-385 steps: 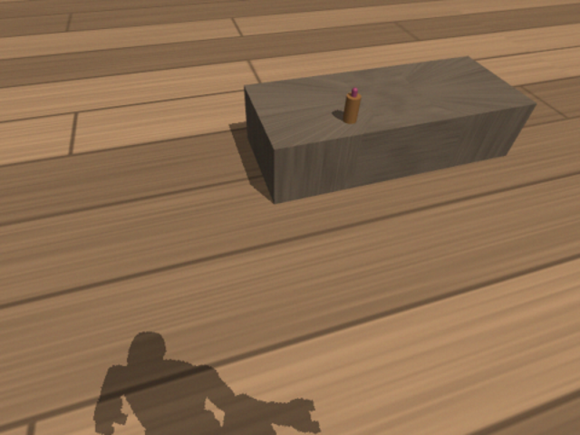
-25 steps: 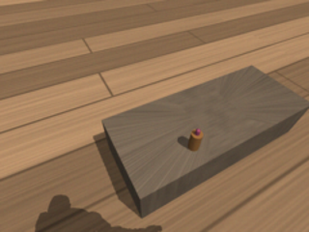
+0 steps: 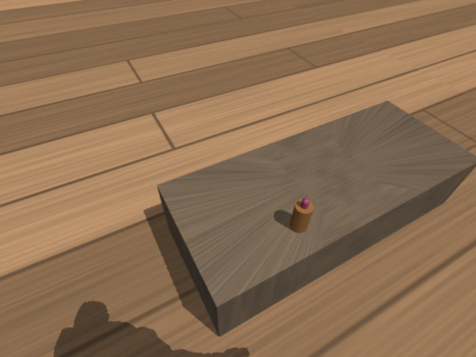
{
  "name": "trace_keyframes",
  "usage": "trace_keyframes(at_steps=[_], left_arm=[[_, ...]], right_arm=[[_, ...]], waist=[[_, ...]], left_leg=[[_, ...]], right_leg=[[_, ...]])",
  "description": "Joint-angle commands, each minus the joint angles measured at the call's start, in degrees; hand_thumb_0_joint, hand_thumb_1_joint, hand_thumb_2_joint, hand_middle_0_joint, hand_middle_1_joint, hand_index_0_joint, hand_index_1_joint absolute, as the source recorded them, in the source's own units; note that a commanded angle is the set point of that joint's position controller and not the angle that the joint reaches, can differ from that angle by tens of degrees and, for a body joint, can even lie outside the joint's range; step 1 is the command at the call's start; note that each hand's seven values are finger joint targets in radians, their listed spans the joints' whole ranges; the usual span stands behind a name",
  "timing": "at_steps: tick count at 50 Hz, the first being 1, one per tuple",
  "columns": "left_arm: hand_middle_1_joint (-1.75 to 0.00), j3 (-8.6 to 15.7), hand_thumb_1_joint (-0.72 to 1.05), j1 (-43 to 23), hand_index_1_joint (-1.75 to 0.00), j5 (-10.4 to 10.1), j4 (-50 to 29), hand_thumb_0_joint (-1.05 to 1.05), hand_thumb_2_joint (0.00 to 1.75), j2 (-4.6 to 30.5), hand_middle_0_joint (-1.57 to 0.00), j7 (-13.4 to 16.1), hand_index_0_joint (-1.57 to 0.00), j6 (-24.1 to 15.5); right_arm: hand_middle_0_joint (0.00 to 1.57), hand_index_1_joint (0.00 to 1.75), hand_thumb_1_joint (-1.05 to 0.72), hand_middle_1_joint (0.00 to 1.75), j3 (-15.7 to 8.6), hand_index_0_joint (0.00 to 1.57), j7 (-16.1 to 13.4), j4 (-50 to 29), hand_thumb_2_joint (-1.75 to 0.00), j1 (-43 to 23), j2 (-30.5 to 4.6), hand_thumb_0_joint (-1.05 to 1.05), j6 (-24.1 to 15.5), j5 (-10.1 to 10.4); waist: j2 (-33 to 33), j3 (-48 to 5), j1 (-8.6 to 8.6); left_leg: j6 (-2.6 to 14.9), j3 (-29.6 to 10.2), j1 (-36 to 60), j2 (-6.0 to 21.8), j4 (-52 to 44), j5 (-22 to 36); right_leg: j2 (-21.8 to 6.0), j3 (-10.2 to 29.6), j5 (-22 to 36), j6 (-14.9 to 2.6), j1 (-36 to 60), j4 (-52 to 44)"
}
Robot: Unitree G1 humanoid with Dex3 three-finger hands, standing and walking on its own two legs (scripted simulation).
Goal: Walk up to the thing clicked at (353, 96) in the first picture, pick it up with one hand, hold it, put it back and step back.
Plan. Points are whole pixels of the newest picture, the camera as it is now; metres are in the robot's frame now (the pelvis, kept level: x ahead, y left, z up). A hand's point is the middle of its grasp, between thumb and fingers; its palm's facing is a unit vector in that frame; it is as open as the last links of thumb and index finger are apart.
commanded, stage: stand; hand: right
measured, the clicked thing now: (302, 213) +0.67 -0.24 -0.37
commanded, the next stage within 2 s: walk up in 0.34 s
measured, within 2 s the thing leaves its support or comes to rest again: neither
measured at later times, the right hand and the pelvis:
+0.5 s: hand out of the picture +0.03 -0.31 -0.15, palm faces -0.08 +0.88 -0.47, open 7.4 cm; pelvis +0.01 -0.03 -0.01, yaw +5 degrees
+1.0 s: hand (474, 326) +0.23 -0.47 -0.15, palm faces -0.28 +0.79 -0.55, open 7.4 cm; pelvis +0.09 -0.20 -0.03, yaw +16 degrees
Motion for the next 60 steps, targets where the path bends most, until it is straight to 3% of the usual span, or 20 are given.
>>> trace_keyframes(at_steps=[1, 16, 17, 19, 23, 29, 33, 35, 36, 37, 38, 41, 47, 50, 51, 52, 53, 54, 57, 60], left_arm=[[-0.3, 2.6, 0.9, -2.1, -0.3, 0.0, -3.1, 0.0, 0.9, 12.3, -0.2, 0.8, -0.2, -1.3], [-0.3, 2.4, 0.9, -1.4, -0.3, -0.1, -3.0, 0.0, 0.9, 12.1, -0.2, 0.6, -0.2, -1.2], [-0.3, 8.8, 0.9, -5.6, -0.3, 4.0, -11.0, 0.0, 0.9, 18.3, -0.2, -1.8, -0.2, 1.2], [-0.3, 9.1, 0.9, -7.1, -0.3, 5.0, -14.4, 0.0, 0.9, 15.7, -0.2, -3.1, -0.2, 4.2], [-0.3, 9.7, 0.9, 0.5, -0.3, 3.5, -18.2, 0.0, 0.9, 14.0, -0.2, -5.2, -0.2, 5.4], [-0.3, 10.0, 0.9, -6.7, -0.3, 3.6, -26.0, 0.0, 0.9, 13.2, -0.2, -6.3, -0.2, 5.5], [-0.3, 10.6, 0.9, 0.8, -0.3, 3.1, -25.2, 0.0, 0.9, 13.8, -0.2, -5.8, -0.2, 5.1], [-0.3, 12.1, 0.9, 13.7, -0.3, 3.1, -21.8, 0.0, 0.9, 16.8, -0.2, -4.9, -0.2, 4.2], [-0.3, 13.2, 0.9, 17.6, -0.3, 4.6, -21.8, 0.0, 0.9, 22.0, -0.2, -4.3, -0.2, 3.6], [-0.3, 12.7, 0.9, 9.7, -0.3, 4.4, -25.1, 0.0, 0.9, 24.3, -0.2, -3.9, -0.2, 3.4], [-0.3, 13.0, 0.9, 3.9, -0.3, 3.5, -27.3, 0.0, 0.9, 25.9, -0.2, -3.5, -0.2, 3.7], [-0.3, 10.5, 0.9, 1.0, -0.3, 3.7, -28.6, 0.0, 0.9, 17.7, -0.2, -3.4, -0.2, 3.9], [-0.3, 9.2, 0.9, 3.6, -0.3, 4.5, -30.8, 0.0, 0.9, 15.0, -0.2, -3.5, -0.2, 3.5], [-0.3, 7.8, 0.9, 0.0, -0.3, 2.7, -33.0, 0.0, 0.9, 11.9, -0.2, -3.5, -0.2, 4.2], [-0.3, 6.8, 0.9, 1.9, -0.3, 2.1, -33.4, 0.0, 0.9, 8.7, -0.2, -3.3, -0.2, 4.2], [-0.3, 7.4, 0.9, 6.8, -0.3, 2.3, -31.7, 0.0, 0.9, 9.6, -0.2, -3.3, -0.2, 5.3], [-0.3, 9.3, 0.9, 9.6, -0.3, 3.0, -29.2, 0.0, 0.9, 15.9, -0.2, -3.1, -0.2, 6.2], [-0.3, 9.8, 0.9, 10.2, -0.3, 2.6, -28.2, 0.0, 0.9, 18.1, -0.2, -3.3, -0.2, 6.4], [-0.3, 10.8, 0.9, 9.1, -0.3, 2.2, -25.6, 0.0, 0.9, 17.0, -0.2, -3.5, -0.2, 5.7], [-0.3, 9.8, 0.9, 12.0, -0.3, 1.0, -23.9, 0.0, 0.9, 14.5, -0.2, -3.8, -0.2, 5.1]], right_arm=[[0.2, 0.3, -0.9, 0.3, -2.2, 0.2, -0.7, -3.1, -0.9, -1.8, -11.9, 0.0, -1.3, -0.2], [0.2, 0.3, -0.9, 0.3, -2.0, 0.2, -0.7, -2.7, -0.9, -1.2, -11.9, 0.0, -1.4, -0.2], [0.2, 0.3, -0.9, 0.3, -6.7, 0.2, -2.9, -2.6, -0.9, 13.3, -18.6, 0.0, -2.1, 0.0], [0.2, 0.3, -0.9, 0.3, -9.4, 0.2, -5.0, -2.3, -0.9, 19.4, -23.3, 0.0, -3.1, -0.2], [0.2, 0.3, -0.9, 0.3, -9.7, 0.2, -6.4, -9.7, -0.9, 8.5, -20.5, 0.0, -4.6, -1.4], [0.2, 0.3, -0.9, 0.3, -10.1, 0.2, -6.1, -13.5, -0.9, 15.6, -20.9, 0.0, -4.9, -2.6], [0.2, 0.3, -0.9, 0.3, -10.5, 0.2, -6.4, -16.8, -0.9, 12.2, -22.4, 0.0, -4.4, -2.4], [0.2, 0.3, -0.9, 0.3, -8.5, 0.2, -6.7, -18.7, -0.9, 9.2, -17.3, 0.0, -3.6, -2.1], [0.2, 0.3, -0.9, 0.3, -7.1, 0.2, -7.0, -19.4, -0.9, 11.6, -12.8, 0.0, -3.3, -1.4], [0.2, 0.3, -0.9, 0.3, -7.3, 0.2, -7.7, -19.1, -0.9, 16.5, -13.4, 0.0, -3.1, -0.7], [0.2, 0.3, -0.9, 0.3, -8.4, 0.2, -8.4, -17.5, -0.9, 18.5, -16.7, 0.0, -3.1, -0.9], [0.2, 0.3, -0.9, 0.3, -8.6, 0.2, -6.9, -14.3, -0.9, 18.7, -18.6, 0.0, -2.9, 0.5], [0.2, 0.3, -0.9, 0.3, -7.6, 0.2, -6.4, -14.6, -0.9, 23.2, -15.2, 0.0, -4.7, 0.4], [0.2, 0.3, -0.9, 0.3, -8.8, 0.2, -7.5, -12.7, -0.9, 31.8, -16.7, 0.0, -5.7, -0.9], [0.2, 0.3, -0.9, 0.3, -10.1, 0.2, -7.9, -14.6, -0.9, 29.5, -21.7, 0.0, -5.8, -2.2], [0.2, 0.3, -0.9, 0.3, -10.5, 0.2, -8.1, -18.3, -0.9, 23.2, -25.1, 0.0, -5.6, -2.6], [0.2, 0.3, -0.9, 0.3, -10.9, 0.2, -7.9, -20.5, -0.9, 18.2, -26.7, 0.0, -5.4, -0.8], [0.2, 0.3, -0.9, 0.3, -10.7, 0.2, -7.9, -20.8, -0.9, 13.8, -26.3, 0.0, -5.5, -0.4], [0.2, 0.3, -0.9, 0.3, -8.7, 0.2, -6.7, -20.9, -0.9, 13.7, -20.9, 0.0, -5.2, -1.0], [0.2, 0.3, -0.9, 0.3, -8.0, 0.2, -4.7, -21.4, -0.9, 10.5, -20.5, 0.0, -4.3, -1.5]], waist=[[-1.1, -4.2, -0.01], [-0.5, -4.2, 0.09], [-10.4, -0.2, -2.87], [-4.1, 2.6, -3.82], [3.0, -1.0, 2.45], [8.2, 1.9, -1.95], [11.9, -3.5, 2.22], [-0.1, -7.7, 9.95], [-17.7, -7.3, 11.93], [-21.1, -7.5, 6.76], [-20.2, -6.7, 3.86], [-11.0, -0.4, 1.54], [-11.5, -2.6, 1.74], [-1.7, -6.0, -4.21], [10.6, -5.2, -3.85], [9.1, -4.2, 0.4], [2.8, -3.0, 0.67], [3.4, 0.8, 2.2], [3.0, 2.0, 1.57], [10.2, 0.6, 1.93]], left_leg=[[1.67, -5.5, -1.6, 7.2, -2.1, 9.5], [1.51, -5.6, -1.3, 7.1, -2.1, 10.2], [7.37, -15.5, -1.0, 10.5, 0.9, 4.9], [14.12, -32.2, 4.8, 21.7, -4.1, -6.9], [12.54, -22.4, 0.9, 18.2, 0.4, -1.1], [11.75, -17.7, -8.2, 12.8, 7.2, 11.2], [9.83, -14.4, -14.1, 10.3, 16.2, 16.8], [5.19, -6.2, -23.0, 2.6, 33.9, 6.3], [3.0, -4.2, -35.9, -5.3, 47.7, -18.6], [2.2, -2.1, -41.4, -5.0, 54.0, -27.3], [2.61, -3.1, -37.2, -0.5, 58.7, -25.8], [2.89, -3.0, -30.7, 1.9, 52.3, -18.1], [3.99, 0.0, -20.9, 1.1, 26.5, -14.1], [4.65, -0.4, -0.3, 0.8, 10.4, 8.1], [8.09, -20.1, 4.2, 11.7, 6.1, 4.0], [14.03, -42.3, 0.5, 24.2, 2.3, -3.1], [18.58, -44.6, -8.4, 27.8, -0.3, -18.8], [20.17, -43.1, -14.0, 27.2, -0.5, -21.4], [13.34, -22.7, -19.8, 14.3, 3.8, -14.8], [12.26, -14.9, -21.1, 9.1, 6.7, -17.3]], right_leg=[[-7.9, 6.5, 9.6, -0.95, 1.8, -1.7], [-8.0, 6.7, 9.7, -1.09, 1.7, -1.4], [-1.5, -0.5, -7.3, -0.98, -7.9, 12.8], [-1.8, 9.2, -20.0, 0.17, -27.3, 33.7], [-6.5, 15.2, -14.5, 0.18, -28.4, 42.8], [-3.3, 9.4, -14.8, 0.88, -23.4, 31.7], [-2.3, 5.5, -11.7, -0.31, -11.3, 25.1], [-1.7, 3.4, -4.0, -0.75, 4.5, 12.4], [-12.2, 18.9, -4.0, -2.32, 9.1, 6.4], [-21.0, 34.4, -7.3, -8.29, 7.5, -0.7], [-23.3, 40.1, -14.1, -13.34, 1.1, -3.0], [-12.8, 16.3, -6.1, -11.37, -7.2, 5.7], [-14.0, 12.5, 11.2, -16.87, -6.1, 11.7], [-8.3, 4.5, 3.2, -10.06, -16.8, 27.8], [-2.7, 1.4, -12.4, -5.22, -28.3, 38.2], [-0.8, 5.5, -22.2, -1.65, -34.5, 47.1], [-4.1, 9.7, -24.6, -0.99, -29.3, 53.0], [-6.1, 11.7, -22.6, -0.44, -27.9, 57.4], [-4.7, 9.4, -16.5, -0.53, -24.2, 51.4], [-2.9, 5.0, -18.0, 0.14, -19.5, 42.1]])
